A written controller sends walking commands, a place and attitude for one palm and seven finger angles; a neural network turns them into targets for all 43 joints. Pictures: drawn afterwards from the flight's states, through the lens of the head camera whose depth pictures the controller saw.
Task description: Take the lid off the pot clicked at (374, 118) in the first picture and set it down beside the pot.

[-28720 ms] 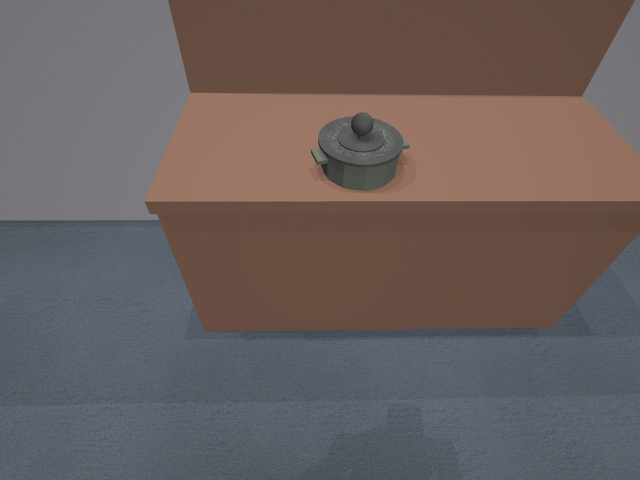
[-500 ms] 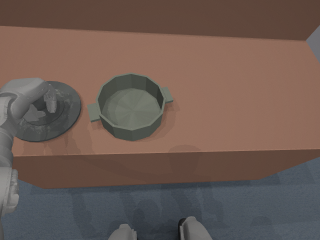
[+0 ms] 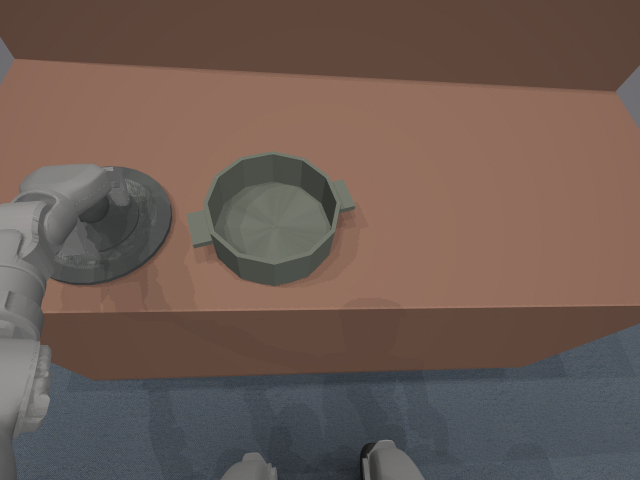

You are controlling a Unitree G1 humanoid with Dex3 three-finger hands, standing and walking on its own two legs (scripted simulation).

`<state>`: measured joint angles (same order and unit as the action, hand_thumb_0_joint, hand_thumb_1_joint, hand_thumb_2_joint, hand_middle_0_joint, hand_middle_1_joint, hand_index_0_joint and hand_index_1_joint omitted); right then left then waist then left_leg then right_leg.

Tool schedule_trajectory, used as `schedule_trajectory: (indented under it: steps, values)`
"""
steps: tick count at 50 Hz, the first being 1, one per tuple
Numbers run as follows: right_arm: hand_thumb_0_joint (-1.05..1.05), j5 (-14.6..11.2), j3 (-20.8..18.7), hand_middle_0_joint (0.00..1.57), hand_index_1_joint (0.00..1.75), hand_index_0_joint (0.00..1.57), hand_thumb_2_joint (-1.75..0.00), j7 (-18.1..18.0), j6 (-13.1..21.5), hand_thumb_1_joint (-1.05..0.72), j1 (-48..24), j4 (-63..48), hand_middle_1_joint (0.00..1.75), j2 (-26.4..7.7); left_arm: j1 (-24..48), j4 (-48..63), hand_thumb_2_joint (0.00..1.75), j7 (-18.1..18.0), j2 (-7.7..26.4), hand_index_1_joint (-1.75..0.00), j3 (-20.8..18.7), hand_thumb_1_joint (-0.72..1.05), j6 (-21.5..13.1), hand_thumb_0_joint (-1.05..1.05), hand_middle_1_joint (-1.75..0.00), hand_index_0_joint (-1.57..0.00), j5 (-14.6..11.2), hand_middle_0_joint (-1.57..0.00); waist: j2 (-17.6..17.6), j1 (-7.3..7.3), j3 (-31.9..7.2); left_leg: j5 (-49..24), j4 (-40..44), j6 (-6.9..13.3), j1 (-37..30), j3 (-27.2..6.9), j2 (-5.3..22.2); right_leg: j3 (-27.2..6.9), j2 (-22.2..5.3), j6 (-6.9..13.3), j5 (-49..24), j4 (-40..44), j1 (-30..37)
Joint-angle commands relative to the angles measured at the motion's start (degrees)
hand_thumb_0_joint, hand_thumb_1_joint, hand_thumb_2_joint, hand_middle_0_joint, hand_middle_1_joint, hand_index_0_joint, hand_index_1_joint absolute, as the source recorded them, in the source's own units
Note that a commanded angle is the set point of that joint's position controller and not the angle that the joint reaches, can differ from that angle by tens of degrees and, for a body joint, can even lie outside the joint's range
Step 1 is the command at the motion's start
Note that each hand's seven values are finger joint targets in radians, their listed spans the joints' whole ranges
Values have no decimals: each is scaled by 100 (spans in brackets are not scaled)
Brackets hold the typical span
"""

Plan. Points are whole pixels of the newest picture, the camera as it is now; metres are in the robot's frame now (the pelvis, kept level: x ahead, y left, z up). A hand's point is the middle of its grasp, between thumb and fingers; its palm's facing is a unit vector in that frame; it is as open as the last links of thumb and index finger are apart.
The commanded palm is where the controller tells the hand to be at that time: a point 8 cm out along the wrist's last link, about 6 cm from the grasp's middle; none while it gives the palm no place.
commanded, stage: open the fingers wide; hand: left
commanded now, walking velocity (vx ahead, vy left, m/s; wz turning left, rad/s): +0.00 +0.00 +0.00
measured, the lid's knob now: (88, 204) +0.48 +0.31 -0.02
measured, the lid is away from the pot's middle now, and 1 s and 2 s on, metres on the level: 0.26 0.26 0.26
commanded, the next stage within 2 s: raise the empty hand in 0.10 s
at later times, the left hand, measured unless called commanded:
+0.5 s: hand (83, 210) +0.45 +0.29 +0.01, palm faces -0.45 -0.07 -0.89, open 11.0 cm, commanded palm +0.47 +0.28 +0.08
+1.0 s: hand (55, 187) +0.44 +0.30 +0.07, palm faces -0.42 -0.07 -0.90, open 11.0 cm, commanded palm +0.45 +0.29 +0.13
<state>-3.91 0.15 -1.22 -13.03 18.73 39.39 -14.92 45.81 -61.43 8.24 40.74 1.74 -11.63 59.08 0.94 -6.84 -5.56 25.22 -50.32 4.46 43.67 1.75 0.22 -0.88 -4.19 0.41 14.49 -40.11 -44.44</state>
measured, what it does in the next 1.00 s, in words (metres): stands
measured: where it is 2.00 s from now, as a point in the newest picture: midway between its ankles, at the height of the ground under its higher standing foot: outside the picture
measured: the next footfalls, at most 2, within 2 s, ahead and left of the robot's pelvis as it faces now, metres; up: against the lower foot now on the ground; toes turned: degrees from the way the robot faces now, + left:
none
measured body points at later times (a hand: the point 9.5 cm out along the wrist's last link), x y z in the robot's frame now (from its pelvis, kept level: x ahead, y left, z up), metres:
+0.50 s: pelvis +0.01 +0.00 +0.01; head +0.11 +0.03 +0.45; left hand +0.47 +0.30 +0.06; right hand +0.03 -0.27 -0.11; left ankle -0.02 +0.06 -0.70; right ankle +0.05 -0.21 -0.69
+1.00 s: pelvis +0.03 -0.01 +0.03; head +0.10 +0.00 +0.47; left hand +0.46 +0.30 +0.12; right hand +0.08 -0.28 -0.10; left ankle -0.02 +0.06 -0.70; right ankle +0.05 -0.21 -0.69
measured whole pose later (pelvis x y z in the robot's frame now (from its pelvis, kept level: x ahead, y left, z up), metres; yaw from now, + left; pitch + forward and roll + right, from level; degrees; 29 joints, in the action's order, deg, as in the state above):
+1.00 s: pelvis +0.03 -0.01 +0.03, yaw +1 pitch +13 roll -3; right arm -4.9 0.0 -1.8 -11.3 17.3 39.1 -15.6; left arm 43.3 -54.0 14.5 41.2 1.7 -12.0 55.4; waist 1.5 -4.3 -4.0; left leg 22.2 -38.7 3.5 29.2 1.1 -0.4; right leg -0.3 -4.7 -1.4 12.4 -30.5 -30.5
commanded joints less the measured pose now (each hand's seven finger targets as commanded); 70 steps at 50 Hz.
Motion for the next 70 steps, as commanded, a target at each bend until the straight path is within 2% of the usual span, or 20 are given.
schedule_trajectory:
  steps: [1,16,19,22,25,28,30,34,37,40,43,45,49,57,59,61,63,66,68,70]
  values:
    - [0,49,-367,20,30,20,-90,-92,43,-90,743,-220,30,-1150,2239,953,57,-137,1354,-91,-283,2,-30,0,-91,-32,-121,-32,795,2,-2321,-3155,720,-359,-2319,-451,8,554,584,297,-705,202,396]
    - [0,61,-357,20,30,20,-90,-103,50,-90,748,-196,30,-1144,2498,1291,56,-232,1662,-91,-511,3,8,0,-91,-32,-133,-32,882,26,-2573,-3805,746,-421,-2572,-482,29,558,573,275,-1137,230,699]
    - [0,52,-370,20,30,20,-90,-101,81,-90,696,-231,30,-1120,2529,1547,56,-210,1652,-91,-512,3,37,0,-91,-32,-110,-32,1180,106,-2789,-4220,806,-489,-2911,-515,37,561,558,309,-1305,255,797]
    - [0,13,-330,20,30,20,-90,-69,74,-90,649,-202,30,-1109,2267,930,56,-138,1272,-91,-218,3,168,0,-91,-32,-208,-32,696,18,-2174,-3531,888,-402,-2466,-432,23,582,576,270,-1047,367,791]
    - [0,18,-358,20,30,20,-90,-88,96,-90,670,-255,30,-1099,2562,1572,56,-40,1597,-91,-418,3,111,0,-91,-32,-198,-32,1048,126,-2645,-4067,950,-431,-2936,-468,11,554,548,300,-1388,395,1115]
    - [0,-18,-295,20,30,20,-90,-104,122,-90,630,-279,30,-1105,2066,955,56,29,1681,-91,-521,3,109,0,-91,-32,-256,-32,487,125,-2156,-3545,1038,-343,-2448,-373,-37,542,555,263,-1314,490,1283]
    - [0,-23,-292,20,30,20,-90,-120,135,-90,590,-291,30,-1137,2342,1173,56,72,1703,-91,-462,3,92,0,-91,-32,-267,-32,609,124,-2083,-3306,1141,-280,-2428,-327,-41,501,512,273,-1328,554,1357]
    - [0,-3,-360,20,30,20,-90,-119,200,-90,576,-373,30,-1069,2322,1792,56,190,1680,-91,-531,3,-23,0,-91,-32,-328,-32,972,217,-2612,-4458,1130,-412,-3226,-424,2,502,510,287,-1708,621,1527]
    - [0,-37,-308,20,30,20,-90,-120,198,-90,525,-345,30,-1088,1810,1095,56,221,1597,-91,-524,3,6,0,-91,-32,-438,-32,342,188,-1973,-3519,1273,-270,-2585,-280,-41,521,499,240,-1513,725,1663]
    - [0,-22,-358,20,30,20,-90,-101,198,-90,479,-352,30,-1054,2299,1839,56,267,1472,-91,-334,3,-15,0,-91,-32,-385,-32,898,214,-2209,-4116,1341,-337,-3120,-334,-21,505,481,276,-1715,783,1728]
    - [0,-55,-328,20,30,20,-90,-119,201,-90,446,-340,30,-1111,2075,1517,56,341,1666,-91,-514,3,-10,0,-91,-32,-480,-32,364,226,-2022,-3607,1455,-269,-2873,-298,-40,496,475,251,-1624,887,1912]
    - [0,-50,-311,20,30,20,-90,-143,223,-90,395,-371,30,-1113,2345,1818,56,362,1933,-91,-641,3,-50,0,-91,-32,-471,-32,691,264,-2133,-3677,1529,-245,-2958,-287,-77,452,437,276,-1800,912,2142]
    - [0,-67,-330,20,30,20,-90,-143,273,-90,314,-410,30,-1079,2156,1880,56,458,1710,-91,-544,3,-74,0,-91,-32,-534,-32,657,281,-2066,-4046,1586,-261,-3194,-307,-52,478,426,261,-1903,1026,2183]
    - [0,-103,-290,20,30,20,-90,-147,309,-90,227,-437,30,-1110,2070,1659,56,646,1914,-91,-659,3,-57,0,-91,-32,-608,-32,404,309,-1742,-3562,1789,-175,-3051,-272,-89,508,416,249,-1803,1184,2458]
    - [0,-83,-303,20,30,20,-90,-176,308,-90,153,-451,30,-1130,2486,2176,56,716,2039,-91,-690,3,-107,0,-91,-32,-593,-32,698,315,-1992,-3730,1834,-180,-3283,-286,-95,461,381,266,-1928,1231,2556]
    - [0,-88,-298,20,30,20,-90,-171,332,-90,153,-446,30,-1065,2393,2053,56,783,1674,-91,-424,3,-78,0,-91,-32,-631,-32,692,280,-1849,-3836,1852,-217,-3383,-318,-75,528,414,244,-1784,1273,2451]
    - [0,-98,-288,20,30,20,-90,-181,318,-90,148,-456,30,-1117,2311,1981,56,810,2002,-91,-695,3,-87,0,-91,-32,-661,-32,486,315,-1885,-3579,1916,-170,-3309,-303,-91,511,401,244,-1778,1309,2602]
    - [0,-89,-298,20,30,20,-90,-171,339,-90,105,-445,30,-1068,2437,2171,56,864,1816,-91,-562,3,-90,0,-91,-32,-679,-32,659,324,-1919,-3911,1942,-193,-3504,-323,-73,526,398,241,-1881,1345,2637]
    - [0,-106,-258,20,30,20,-90,-167,331,-90,69,-438,30,-1113,2325,1820,56,896,1853,-91,-570,3,-46,0,-91,-32,-696,-32,396,318,-1621,-3468,2021,-160,-3208,-288,-93,529,390,239,-1771,1395,2661]
    - [0,-101,-272,20,30,20,-90,-165,326,-90,13,-467,30,-1116,2608,2156,56,912,2080,-91,-691,3,-48,0,-91,-32,-659,-32,578,348,-1865,-3558,2048,-135,-3317,-275,-106,483,366,246,-1950,1384,2877]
